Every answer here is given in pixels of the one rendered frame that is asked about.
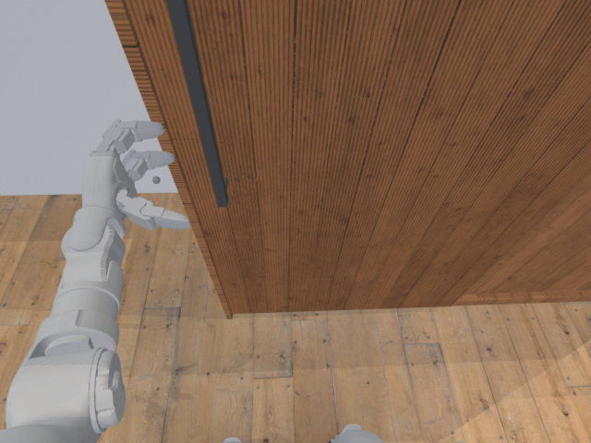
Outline handle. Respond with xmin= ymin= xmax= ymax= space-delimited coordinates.
xmin=166 ymin=0 xmax=228 ymax=208

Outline robot left forearm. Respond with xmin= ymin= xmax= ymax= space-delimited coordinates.
xmin=5 ymin=207 xmax=126 ymax=428

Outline robot right shin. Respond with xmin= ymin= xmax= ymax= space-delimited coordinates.
xmin=339 ymin=425 xmax=362 ymax=436

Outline left robot hand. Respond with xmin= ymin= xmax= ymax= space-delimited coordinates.
xmin=81 ymin=119 xmax=190 ymax=231

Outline robot left upper arm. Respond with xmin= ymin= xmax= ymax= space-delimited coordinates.
xmin=0 ymin=348 xmax=126 ymax=443

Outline wardrobe door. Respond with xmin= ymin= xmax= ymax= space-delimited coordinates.
xmin=126 ymin=0 xmax=591 ymax=314
xmin=466 ymin=173 xmax=591 ymax=293

